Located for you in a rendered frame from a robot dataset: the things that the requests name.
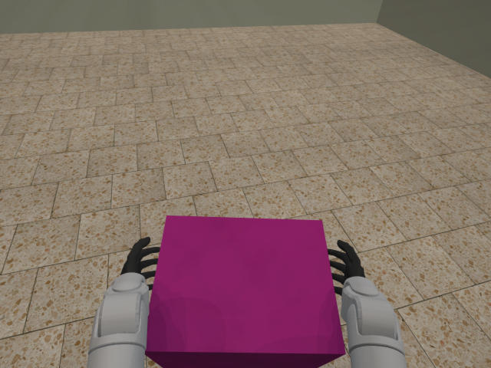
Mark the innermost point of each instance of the right robot hand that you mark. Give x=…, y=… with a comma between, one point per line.
x=351, y=268

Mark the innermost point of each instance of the right robot forearm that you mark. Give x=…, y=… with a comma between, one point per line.
x=374, y=337

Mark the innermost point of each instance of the left robot forearm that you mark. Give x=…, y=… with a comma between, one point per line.
x=119, y=333

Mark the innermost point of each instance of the carton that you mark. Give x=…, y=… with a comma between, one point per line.
x=243, y=293

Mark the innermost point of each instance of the left robot hand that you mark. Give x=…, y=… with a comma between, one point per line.
x=134, y=263

